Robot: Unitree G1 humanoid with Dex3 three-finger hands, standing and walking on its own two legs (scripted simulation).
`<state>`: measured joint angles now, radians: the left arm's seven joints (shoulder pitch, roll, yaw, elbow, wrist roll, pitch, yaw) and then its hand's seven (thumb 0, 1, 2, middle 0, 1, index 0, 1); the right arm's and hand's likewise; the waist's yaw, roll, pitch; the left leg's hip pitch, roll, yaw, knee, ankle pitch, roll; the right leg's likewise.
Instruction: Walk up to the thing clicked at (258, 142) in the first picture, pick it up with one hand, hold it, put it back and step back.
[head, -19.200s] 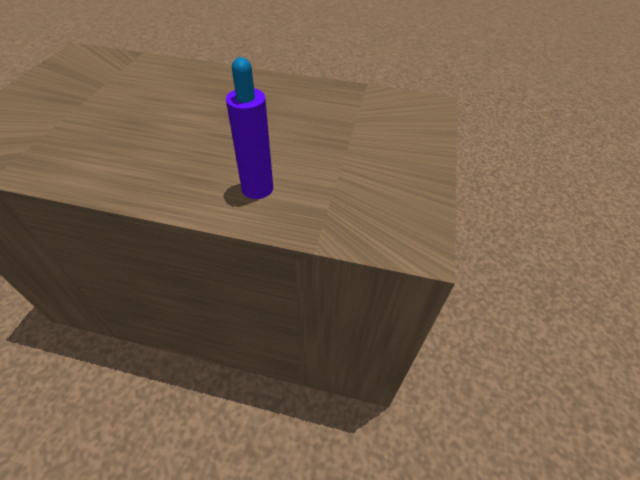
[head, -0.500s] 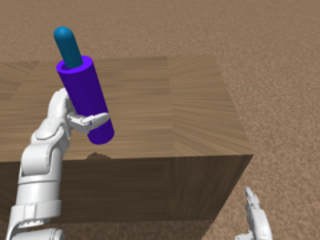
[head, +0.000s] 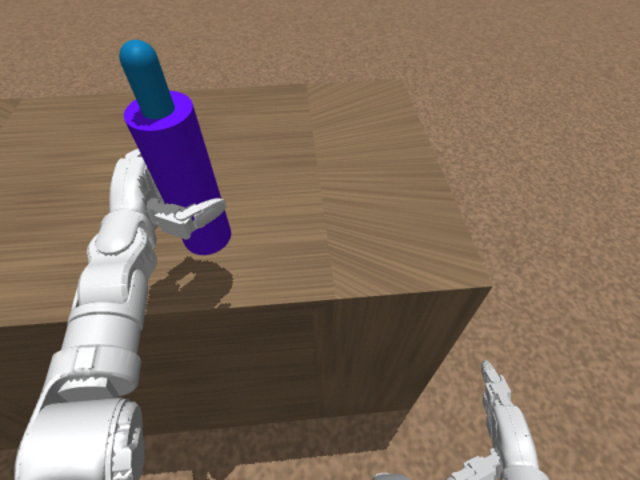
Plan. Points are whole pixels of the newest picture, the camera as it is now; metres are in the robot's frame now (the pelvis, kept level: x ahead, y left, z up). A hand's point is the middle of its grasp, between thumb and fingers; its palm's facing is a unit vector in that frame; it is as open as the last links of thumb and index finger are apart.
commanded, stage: crouch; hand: left
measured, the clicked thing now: (179, 163) +0.43 +0.13 +0.18
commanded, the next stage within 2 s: lower in 0.34 s
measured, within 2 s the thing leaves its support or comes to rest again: rests again in 1.78 s
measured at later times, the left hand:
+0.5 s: hand (205, 193) +0.46 +0.12 +0.10, palm faces +0.00 -1.00 -0.01, open 9.7 cm
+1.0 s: hand (220, 216) +0.48 +0.11 +0.04, palm faces +0.00 -1.00 +0.00, open 9.7 cm
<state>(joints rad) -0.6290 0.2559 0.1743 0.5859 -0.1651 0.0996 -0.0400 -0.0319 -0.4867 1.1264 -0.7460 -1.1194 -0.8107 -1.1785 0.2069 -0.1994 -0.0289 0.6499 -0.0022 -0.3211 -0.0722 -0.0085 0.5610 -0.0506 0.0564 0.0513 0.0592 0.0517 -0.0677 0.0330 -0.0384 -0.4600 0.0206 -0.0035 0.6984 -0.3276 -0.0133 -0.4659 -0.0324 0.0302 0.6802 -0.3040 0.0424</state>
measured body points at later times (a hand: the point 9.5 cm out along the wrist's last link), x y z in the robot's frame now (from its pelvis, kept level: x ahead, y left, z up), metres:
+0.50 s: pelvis +0.00 +0.00 -0.01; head +0.06 -0.01 +0.44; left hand +0.46 +0.17 +0.10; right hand +0.16 -0.26 -0.07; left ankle +0.02 +0.13 -0.72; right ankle +0.03 -0.15 -0.72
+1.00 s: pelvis -0.01 +0.00 -0.04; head +0.08 +0.01 +0.41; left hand +0.47 +0.17 +0.04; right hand +0.15 -0.27 -0.06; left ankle +0.02 +0.13 -0.72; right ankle +0.03 -0.15 -0.72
